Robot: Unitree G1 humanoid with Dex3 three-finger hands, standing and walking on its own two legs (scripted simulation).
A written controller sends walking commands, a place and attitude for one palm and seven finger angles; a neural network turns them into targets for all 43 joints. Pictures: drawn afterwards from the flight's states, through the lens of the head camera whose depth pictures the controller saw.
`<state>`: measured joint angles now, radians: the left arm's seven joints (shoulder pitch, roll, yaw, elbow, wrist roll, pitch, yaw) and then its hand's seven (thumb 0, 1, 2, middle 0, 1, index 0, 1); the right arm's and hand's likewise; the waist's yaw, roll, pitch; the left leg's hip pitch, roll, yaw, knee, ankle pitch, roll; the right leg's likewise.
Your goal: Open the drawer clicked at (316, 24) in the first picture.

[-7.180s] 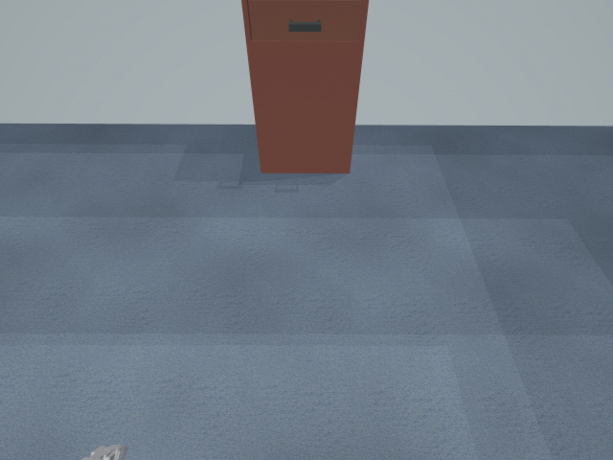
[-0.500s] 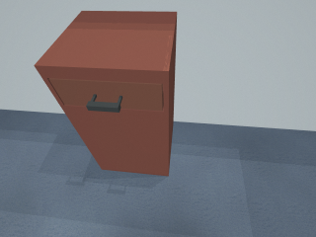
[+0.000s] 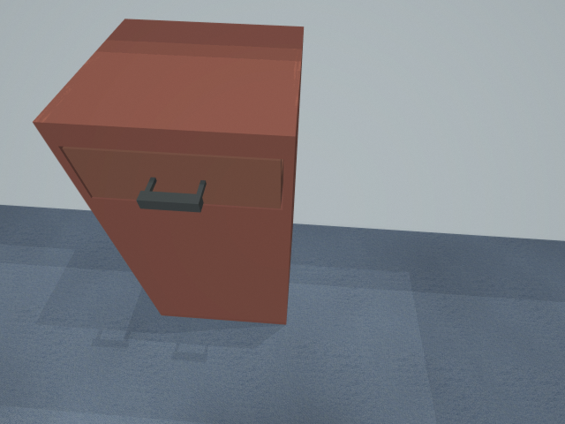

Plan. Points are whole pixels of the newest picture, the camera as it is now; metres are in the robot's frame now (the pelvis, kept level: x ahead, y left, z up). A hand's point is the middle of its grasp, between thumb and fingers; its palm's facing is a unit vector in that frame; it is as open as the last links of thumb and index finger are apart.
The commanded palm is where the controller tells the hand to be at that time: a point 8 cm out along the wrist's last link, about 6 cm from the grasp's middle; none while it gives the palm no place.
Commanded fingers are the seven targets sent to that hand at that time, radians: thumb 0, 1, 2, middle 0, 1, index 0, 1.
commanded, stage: come to a stop and stand still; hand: left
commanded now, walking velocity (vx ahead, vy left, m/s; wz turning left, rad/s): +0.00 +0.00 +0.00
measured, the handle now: (174, 192) +0.52 +0.25 -0.03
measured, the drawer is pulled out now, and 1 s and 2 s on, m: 0.00 0.00 0.00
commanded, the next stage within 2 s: look again from close up in 0.20 s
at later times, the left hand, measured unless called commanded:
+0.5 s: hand out of the picture -0.02 +0.19 -0.18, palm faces +0.03 -0.98 -0.19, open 7.3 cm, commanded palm none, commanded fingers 0.00 0.90 0.90 -0.20 -0.30 -0.20 -0.30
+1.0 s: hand out of the picture -0.08 +0.19 -0.18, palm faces +0.06 -0.98 -0.17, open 7.4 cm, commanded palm none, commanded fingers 0.00 0.90 0.90 -0.20 -0.30 -0.20 -0.30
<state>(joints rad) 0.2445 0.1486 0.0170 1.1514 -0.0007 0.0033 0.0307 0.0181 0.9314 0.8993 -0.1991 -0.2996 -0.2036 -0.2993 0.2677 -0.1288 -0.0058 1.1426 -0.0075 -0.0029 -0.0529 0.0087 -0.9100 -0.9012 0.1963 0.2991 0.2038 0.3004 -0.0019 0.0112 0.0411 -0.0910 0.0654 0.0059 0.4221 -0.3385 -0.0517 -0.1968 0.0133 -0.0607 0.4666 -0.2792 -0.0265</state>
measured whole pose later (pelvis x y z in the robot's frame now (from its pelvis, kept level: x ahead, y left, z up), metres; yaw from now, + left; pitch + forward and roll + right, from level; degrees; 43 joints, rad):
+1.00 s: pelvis -0.04 +0.03 +0.00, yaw +1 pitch -2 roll +0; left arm 0.38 0.13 0.00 1.11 0.02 0.00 0.02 0.01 0.91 0.90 -0.20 -0.30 -0.20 -0.30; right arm 0.38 -0.13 0.02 1.09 -0.02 0.00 -0.01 0.01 -0.90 -0.90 0.20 0.30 0.20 0.30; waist 0.01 0.00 0.00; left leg -0.19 -0.01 0.06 0.51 -0.30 0.03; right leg -0.25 -0.05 -0.04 0.53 -0.25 0.01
